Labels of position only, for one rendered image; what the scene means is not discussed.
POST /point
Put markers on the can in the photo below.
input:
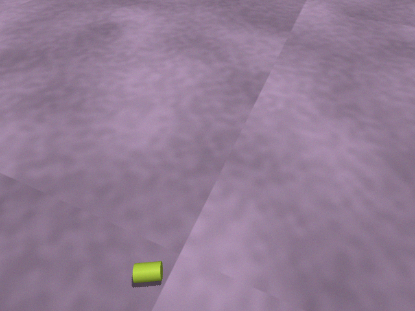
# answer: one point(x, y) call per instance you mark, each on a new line
point(147, 272)

